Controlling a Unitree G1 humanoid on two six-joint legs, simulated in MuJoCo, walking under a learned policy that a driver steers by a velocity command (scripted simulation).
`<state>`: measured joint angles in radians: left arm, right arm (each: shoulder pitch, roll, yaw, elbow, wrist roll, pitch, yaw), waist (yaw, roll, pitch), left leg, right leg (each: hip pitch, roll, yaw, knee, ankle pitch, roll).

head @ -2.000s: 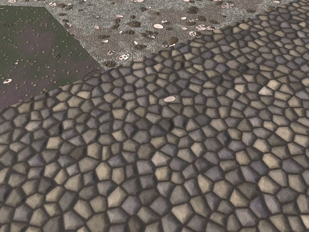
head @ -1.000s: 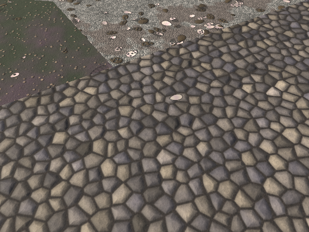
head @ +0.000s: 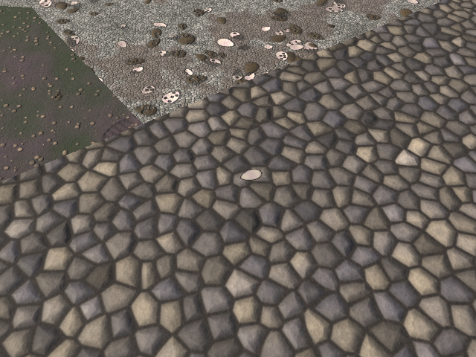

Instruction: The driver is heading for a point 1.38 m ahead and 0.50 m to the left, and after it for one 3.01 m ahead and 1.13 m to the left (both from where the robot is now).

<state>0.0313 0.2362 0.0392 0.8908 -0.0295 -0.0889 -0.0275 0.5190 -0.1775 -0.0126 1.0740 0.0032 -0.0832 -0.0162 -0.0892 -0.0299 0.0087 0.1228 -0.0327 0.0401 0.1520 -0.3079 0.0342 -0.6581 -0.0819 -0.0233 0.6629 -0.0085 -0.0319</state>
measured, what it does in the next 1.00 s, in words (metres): walks ahead, turning left: right foot, then left foot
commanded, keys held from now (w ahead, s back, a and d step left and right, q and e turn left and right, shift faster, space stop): w+q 1.00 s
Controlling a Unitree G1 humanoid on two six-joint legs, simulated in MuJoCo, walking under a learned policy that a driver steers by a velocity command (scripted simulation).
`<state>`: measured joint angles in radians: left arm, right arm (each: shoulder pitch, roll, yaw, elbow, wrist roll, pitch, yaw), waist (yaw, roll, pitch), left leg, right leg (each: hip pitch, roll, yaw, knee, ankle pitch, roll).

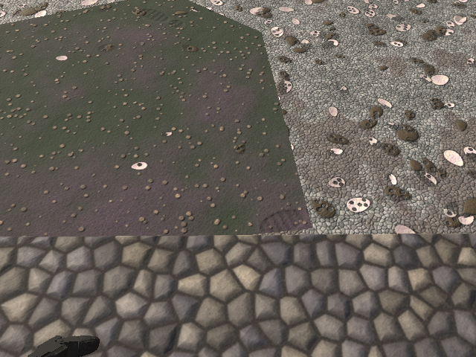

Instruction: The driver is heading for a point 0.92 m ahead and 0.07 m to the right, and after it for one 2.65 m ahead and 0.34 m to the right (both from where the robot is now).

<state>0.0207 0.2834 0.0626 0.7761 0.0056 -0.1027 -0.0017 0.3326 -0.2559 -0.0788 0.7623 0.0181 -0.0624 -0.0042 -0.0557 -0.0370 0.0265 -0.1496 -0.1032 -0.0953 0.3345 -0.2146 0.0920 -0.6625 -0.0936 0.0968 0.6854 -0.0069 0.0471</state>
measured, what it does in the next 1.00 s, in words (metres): walks ahead: right foot, then left foot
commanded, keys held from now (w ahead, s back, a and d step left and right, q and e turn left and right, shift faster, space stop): w+q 0.20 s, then w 0.42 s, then w+e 0.38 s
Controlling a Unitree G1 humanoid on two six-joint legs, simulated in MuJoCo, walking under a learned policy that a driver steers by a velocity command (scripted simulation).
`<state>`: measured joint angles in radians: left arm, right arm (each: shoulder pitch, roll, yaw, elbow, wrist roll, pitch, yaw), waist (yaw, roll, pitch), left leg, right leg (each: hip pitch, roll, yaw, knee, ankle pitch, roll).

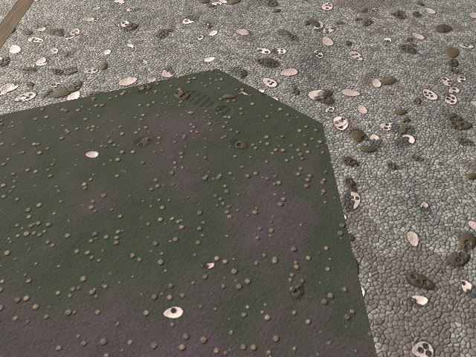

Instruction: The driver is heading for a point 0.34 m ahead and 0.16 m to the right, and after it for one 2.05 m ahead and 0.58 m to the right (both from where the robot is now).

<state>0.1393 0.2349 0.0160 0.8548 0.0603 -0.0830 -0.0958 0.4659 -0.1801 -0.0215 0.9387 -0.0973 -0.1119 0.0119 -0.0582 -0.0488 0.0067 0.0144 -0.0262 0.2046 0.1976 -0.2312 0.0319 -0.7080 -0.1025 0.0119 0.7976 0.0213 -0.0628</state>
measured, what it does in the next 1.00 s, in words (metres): goes down, turning right: right foot, then left foot 0.10 m lower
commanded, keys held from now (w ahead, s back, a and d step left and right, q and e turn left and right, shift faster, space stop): w+e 0.82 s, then w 0.18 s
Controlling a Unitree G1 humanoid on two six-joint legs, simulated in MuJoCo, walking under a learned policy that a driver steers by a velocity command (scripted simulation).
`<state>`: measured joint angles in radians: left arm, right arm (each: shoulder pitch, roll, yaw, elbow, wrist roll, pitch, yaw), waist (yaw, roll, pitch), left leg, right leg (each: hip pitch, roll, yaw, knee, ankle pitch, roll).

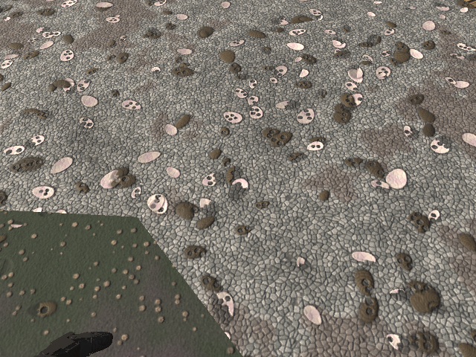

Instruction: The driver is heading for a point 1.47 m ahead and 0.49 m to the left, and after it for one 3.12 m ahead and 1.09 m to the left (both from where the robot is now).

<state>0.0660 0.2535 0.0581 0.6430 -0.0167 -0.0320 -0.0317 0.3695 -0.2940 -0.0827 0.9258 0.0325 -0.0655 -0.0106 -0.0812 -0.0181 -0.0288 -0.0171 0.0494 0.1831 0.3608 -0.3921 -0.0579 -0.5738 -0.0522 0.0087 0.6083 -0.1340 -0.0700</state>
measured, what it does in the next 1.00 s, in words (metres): walks ahead, turning left: right foot, then left foot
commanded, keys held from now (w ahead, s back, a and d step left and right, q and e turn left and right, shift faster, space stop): w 0.06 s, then w+q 0.94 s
